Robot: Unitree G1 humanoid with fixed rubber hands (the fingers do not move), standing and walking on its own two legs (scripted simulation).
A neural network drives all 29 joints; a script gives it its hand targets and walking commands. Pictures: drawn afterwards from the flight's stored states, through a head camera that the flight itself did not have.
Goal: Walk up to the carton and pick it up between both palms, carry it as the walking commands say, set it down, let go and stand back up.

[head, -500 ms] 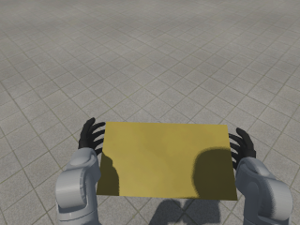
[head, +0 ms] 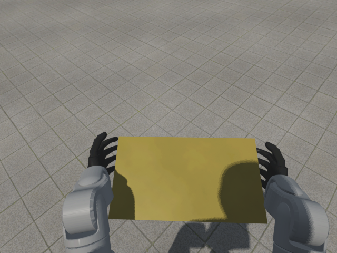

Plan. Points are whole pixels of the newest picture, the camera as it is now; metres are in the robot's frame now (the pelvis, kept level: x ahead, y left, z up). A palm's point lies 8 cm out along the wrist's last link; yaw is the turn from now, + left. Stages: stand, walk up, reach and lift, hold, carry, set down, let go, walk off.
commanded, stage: carry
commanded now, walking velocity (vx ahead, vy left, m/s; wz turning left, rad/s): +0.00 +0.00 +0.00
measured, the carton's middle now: (183, 183) +0.28 -0.01 +0.01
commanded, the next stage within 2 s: hold in 1.80 s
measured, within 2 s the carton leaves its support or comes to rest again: neither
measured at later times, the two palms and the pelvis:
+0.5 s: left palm (85, 197) +0.21 +0.18 +0.11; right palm (283, 212) +0.18 -0.17 +0.10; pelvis -0.05 +0.01 +0.00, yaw -1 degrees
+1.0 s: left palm (77, 216) +0.18 +0.18 +0.11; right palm (290, 236) +0.15 -0.17 +0.10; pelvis -0.08 +0.02 +0.00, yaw -1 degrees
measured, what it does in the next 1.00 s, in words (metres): shifts its weight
